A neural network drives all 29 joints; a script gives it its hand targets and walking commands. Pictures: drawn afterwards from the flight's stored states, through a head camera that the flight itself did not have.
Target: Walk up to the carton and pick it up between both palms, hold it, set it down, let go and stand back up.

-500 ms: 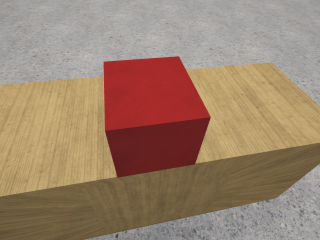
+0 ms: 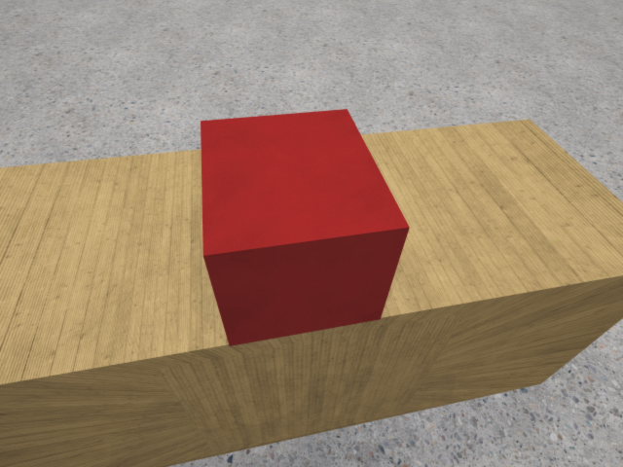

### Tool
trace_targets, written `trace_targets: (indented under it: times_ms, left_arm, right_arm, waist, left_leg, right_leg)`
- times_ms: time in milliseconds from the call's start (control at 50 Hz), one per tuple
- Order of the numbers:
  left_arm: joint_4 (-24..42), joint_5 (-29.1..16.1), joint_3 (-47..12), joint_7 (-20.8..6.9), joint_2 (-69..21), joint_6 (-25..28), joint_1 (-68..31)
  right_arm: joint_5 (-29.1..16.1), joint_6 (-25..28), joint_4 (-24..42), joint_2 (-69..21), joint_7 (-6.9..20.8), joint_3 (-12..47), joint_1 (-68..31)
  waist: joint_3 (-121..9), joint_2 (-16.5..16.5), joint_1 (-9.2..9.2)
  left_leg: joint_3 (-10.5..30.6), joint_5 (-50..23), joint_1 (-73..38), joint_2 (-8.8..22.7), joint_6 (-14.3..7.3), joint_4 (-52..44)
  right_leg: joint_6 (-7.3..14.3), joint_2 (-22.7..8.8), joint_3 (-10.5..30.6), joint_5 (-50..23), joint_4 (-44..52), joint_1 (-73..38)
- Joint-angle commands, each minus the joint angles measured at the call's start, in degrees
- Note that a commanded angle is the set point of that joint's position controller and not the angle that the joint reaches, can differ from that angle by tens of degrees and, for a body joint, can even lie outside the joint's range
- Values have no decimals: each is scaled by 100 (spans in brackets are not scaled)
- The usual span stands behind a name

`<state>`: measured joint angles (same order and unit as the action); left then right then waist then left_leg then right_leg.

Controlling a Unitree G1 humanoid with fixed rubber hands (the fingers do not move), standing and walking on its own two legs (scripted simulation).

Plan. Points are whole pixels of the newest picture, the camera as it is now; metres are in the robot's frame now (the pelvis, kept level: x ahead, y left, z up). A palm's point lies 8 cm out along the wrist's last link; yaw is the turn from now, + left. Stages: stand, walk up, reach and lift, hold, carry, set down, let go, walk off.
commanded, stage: stand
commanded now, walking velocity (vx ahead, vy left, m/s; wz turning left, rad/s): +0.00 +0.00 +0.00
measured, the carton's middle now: (291, 221) +0.51 +0.05 +0.00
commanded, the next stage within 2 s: none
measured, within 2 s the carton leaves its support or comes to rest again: neither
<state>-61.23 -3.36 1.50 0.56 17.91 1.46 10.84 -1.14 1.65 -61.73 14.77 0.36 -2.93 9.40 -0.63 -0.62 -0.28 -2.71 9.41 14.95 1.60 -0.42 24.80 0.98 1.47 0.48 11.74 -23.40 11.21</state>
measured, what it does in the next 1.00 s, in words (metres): stands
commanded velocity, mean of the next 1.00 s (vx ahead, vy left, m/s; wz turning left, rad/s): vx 0.00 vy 0.00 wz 0.00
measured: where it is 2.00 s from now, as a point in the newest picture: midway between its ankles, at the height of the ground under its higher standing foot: outside the picture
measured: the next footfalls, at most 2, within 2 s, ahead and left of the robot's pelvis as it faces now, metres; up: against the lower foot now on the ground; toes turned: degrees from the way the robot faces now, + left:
none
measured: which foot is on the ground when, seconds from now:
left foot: down 0.00-1.00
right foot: down 0.00-1.00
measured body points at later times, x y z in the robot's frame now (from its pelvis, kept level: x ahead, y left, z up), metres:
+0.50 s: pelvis +0.00 +0.00 +0.00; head +0.00 +0.00 +0.45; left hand +0.07 +0.29 -0.13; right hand +0.07 -0.27 -0.14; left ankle +0.04 +0.11 -0.74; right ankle +0.01 -0.12 -0.74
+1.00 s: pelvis +0.01 +0.00 +0.00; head +0.02 -0.01 +0.45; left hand +0.09 +0.29 -0.13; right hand +0.09 -0.27 -0.14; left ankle +0.04 +0.11 -0.74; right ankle +0.01 -0.12 -0.74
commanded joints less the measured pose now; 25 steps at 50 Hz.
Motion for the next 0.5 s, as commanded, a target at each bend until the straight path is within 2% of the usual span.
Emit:
trace_targets:
  times_ms: [0,20,40,60,80,100,120,140,160,180,200,220,240,260,280,300,320,340,360,380,400,420,460,480]
  left_arm:
    - [212,575,225,18,1236,157,-293]
    - [146,566,261,16,1302,170,-166]
    - [239,581,197,-22,1224,186,-372]
    - [259,554,227,-26,1167,204,-302]
    - [176,549,217,-10,1215,195,-311]
    - [183,517,206,13,1189,212,-345]
    - [213,559,222,16,1257,211,-245]
    - [171,556,289,7,1369,164,-307]
    - [250,604,237,20,1363,182,-538]
    - [248,527,257,-9,1304,168,-444]
    - [215,493,212,27,1211,164,-342]
    - [218,500,218,23,1321,175,-310]
    - [246,581,186,28,1169,171,-352]
    - [211,517,169,26,1284,154,-316]
    - [183,565,226,21,1307,177,-272]
    - [198,526,210,1,1321,171,-208]
    - [177,539,218,-12,1241,176,-432]
    - [218,523,134,-8,1177,176,-321]
    - [202,512,202,2,1233,158,-267]
    - [216,537,217,0,1225,154,-336]
    - [164,555,208,12,1324,150,-217]
    - [190,533,168,-14,1141,163,-244]
    - [152,571,155,-34,1169,162,-299]
    - [248,586,202,-22,1194,156,-482]
  right_arm:
    - [293,36,312,1586,-91,-251,-431]
    - [274,39,250,1617,-90,-263,-244]
    - [314,43,250,1473,-86,-187,-255]
    - [289,37,261,1684,-88,-253,-149]
    - [250,46,310,1552,-76,-228,-236]
    - [289,56,273,1463,-39,-196,-147]
    - [282,80,229,1471,-46,-183,-97]
    - [308,101,257,1630,-76,-245,-211]
    - [323,86,327,1654,-76,-268,-364]
    - [279,56,311,1634,-89,-234,-282]
    - [277,81,327,1556,-67,-248,-278]
    - [276,88,249,1515,-70,-223,-366]
    - [296,91,334,1567,-95,-225,-355]
    - [292,88,379,1523,-95,-208,-360]
    - [288,89,332,1397,-116,-195,-430]
    - [238,118,285,1463,-104,-194,-257]
    - [261,132,303,1494,-104,-199,-307]
    - [275,102,269,1379,-100,-152,-407]
    - [248,121,193,1596,-102,-222,-204]
    - [296,118,215,1575,-86,-240,-303]
    - [262,84,221,1589,-109,-264,-371]
    - [289,84,248,1615,-107,-261,-233]
    - [284,61,171,1541,-58,-225,-86]
    - [279,47,234,1655,-70,-252,-77]
  waist:
    - [23,-364,4]
    - [138,-399,53]
    - [-165,-372,-13]
    - [-11,-382,2]
    - [-99,-424,-80]
    - [-203,-36,-101]
    - [-81,-359,-73]
    - [-122,-548,-45]
    - [-134,-345,-98]
    - [-197,-355,-84]
    - [-94,-506,-90]
    - [-1,-506,29]
    - [-38,-292,-65]
    - [-51,-503,-5]
    - [-312,-143,-16]
    - [-333,-483,-30]
    - [-216,-232,-92]
    - [-187,-447,-5]
    - [-85,-429,0]
    - [-118,-176,-20]
    - [-129,-437,-37]
    - [15,-543,-36]
    - [-110,-91,-37]
    - [38,-268,-171]
  left_leg:
    - [834,554,-396,592,-40,-863]
    - [889,833,-449,587,-57,-915]
    - [907,616,-546,698,-65,-828]
    - [816,680,-526,627,-82,-834]
    - [802,385,-503,666,-127,-838]
    - [861,481,-482,667,-114,-862]
    - [797,577,-574,647,-115,-858]
    - [803,474,-562,611,-82,-844]
    - [819,301,-578,654,-81,-856]
    - [731,187,-592,616,-97,-744]
    - [832,163,-647,716,-87,-907]
    - [916,194,-430,668,-79,-909]
    - [991,274,-447,730,-95,-928]
    - [923,277,-418,694,-124,-908]
    - [884,398,-599,658,-121,-842]
    - [875,290,-604,657,-129,-790]
    - [852,172,-532,677,-92,-830]
    - [848,59,-705,704,-92,-767]
    - [988,439,-426,736,-50,-991]
    - [898,502,-532,675,-78,-984]
    - [976,408,-578,692,-61,-939]
    - [891,542,-501,688,-76,-964]
    - [916,938,-440,670,-45,-916]
    - [788,837,-399,588,-62,-839]
  right_leg:
    - [127,-777,643,335,715,76]
    - [86,-703,639,347,694,114]
    - [137,-779,580,164,599,-27]
    - [119,-752,710,446,688,123]
    - [124,-792,692,181,723,-24]
    - [107,-783,649,312,654,-39]
    - [99,-777,746,326,697,-4]
    - [166,-782,701,234,682,87]
    - [145,-830,697,144,697,-8]
    - [130,-807,695,96,730,-63]
    - [130,-847,641,-77,676,-25]
    - [145,-808,649,-51,651,-83]
    - [135,-825,573,-92,681,-176]
    - [149,-882,643,-21,722,-239]
    - [112,-795,649,35,672,-294]
    - [138,-887,681,40,679,-253]
    - [109,-879,687,83,650,-215]
    - [168,-913,696,-111,652,-10]
    - [133,-789,563,29,558,-95]
    - [92,-774,577,23,506,-174]
    - [103,-752,529,46,630,-101]
    - [107,-768,631,33,622,-3]
    - [147,-719,537,494,624,-73]
    - [146,-812,750,819,822,160]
